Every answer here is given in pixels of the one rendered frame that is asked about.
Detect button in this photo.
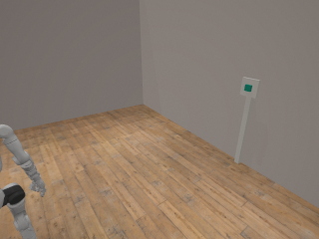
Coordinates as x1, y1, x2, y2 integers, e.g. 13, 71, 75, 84
244, 84, 252, 92

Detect right robot hand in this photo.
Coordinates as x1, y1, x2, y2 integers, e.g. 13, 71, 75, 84
29, 178, 46, 197

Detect right robot thigh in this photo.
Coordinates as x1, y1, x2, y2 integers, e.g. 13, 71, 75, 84
2, 182, 29, 232

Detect panel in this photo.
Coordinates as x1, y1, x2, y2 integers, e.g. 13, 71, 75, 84
234, 77, 261, 164

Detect right robot shin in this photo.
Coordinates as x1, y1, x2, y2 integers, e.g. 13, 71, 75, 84
20, 214, 37, 239

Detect robot right upper arm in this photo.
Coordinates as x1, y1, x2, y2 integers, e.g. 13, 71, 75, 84
0, 124, 30, 165

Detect right robot forearm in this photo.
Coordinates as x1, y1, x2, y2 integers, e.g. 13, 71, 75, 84
20, 150, 41, 182

